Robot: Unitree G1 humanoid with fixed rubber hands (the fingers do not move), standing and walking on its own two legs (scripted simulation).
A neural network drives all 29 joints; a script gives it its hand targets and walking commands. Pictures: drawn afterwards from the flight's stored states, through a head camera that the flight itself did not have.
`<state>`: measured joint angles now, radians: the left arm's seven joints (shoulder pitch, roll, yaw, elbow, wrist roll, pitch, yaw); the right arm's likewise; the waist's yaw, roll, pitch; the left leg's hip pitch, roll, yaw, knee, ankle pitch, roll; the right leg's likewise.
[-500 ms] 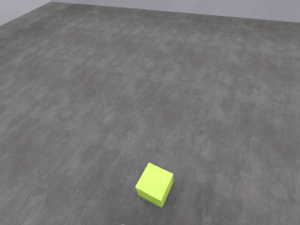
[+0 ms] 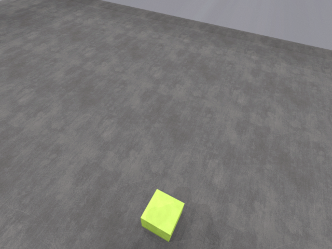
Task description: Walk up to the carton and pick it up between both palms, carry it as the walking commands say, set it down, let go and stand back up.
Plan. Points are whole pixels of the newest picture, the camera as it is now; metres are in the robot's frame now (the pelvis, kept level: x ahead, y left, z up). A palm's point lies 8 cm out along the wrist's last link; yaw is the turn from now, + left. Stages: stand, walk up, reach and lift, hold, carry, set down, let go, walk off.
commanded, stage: walk up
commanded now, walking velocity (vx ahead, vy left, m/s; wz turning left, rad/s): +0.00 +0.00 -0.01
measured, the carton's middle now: (162, 214) +0.42 -0.01 -0.70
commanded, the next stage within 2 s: stand in 1.78 s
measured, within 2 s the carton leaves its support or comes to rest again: neither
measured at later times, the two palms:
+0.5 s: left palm out of the picture +0.16 +0.39 -0.14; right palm out of the picture +0.08 -0.15 -0.12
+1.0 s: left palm (33, 213) +0.26 +0.38 -0.14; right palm out of the picture -0.01 -0.09 -0.14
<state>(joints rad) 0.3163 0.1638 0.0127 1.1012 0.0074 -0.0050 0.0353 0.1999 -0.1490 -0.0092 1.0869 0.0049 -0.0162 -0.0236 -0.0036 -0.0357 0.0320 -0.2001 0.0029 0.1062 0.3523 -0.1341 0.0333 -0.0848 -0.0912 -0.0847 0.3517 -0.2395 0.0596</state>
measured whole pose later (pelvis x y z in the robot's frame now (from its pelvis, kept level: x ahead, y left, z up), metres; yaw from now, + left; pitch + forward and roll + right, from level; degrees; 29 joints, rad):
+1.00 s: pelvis +0.07 +0.17 -0.01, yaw -23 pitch +1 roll -1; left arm 0.14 0.25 0.08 0.96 0.02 0.04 0.01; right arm 0.28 -0.24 -0.06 0.94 -0.02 0.02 -0.05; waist -0.01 0.01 0.04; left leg -0.28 0.08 0.07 0.54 -0.28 -0.05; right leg -0.27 0.04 -0.02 0.50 -0.24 -0.03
